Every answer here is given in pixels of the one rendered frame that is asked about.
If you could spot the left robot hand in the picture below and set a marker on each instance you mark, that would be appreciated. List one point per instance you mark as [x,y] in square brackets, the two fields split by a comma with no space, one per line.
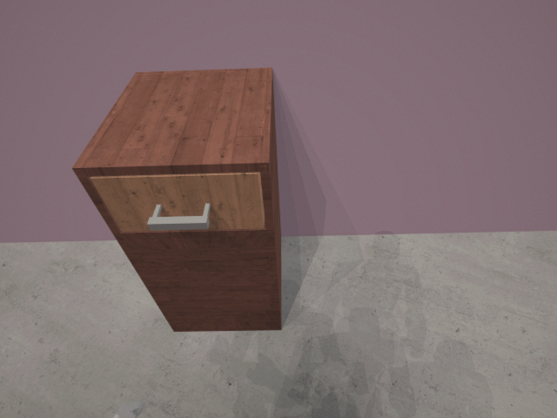
[131,411]

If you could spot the cabinet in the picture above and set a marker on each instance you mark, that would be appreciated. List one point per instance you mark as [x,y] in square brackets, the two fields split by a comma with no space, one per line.
[188,122]

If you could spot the handle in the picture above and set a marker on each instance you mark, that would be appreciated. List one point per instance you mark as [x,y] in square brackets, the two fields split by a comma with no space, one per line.
[178,223]

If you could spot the drawer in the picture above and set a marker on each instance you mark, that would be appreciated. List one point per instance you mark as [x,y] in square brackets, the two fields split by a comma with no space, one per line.
[236,199]

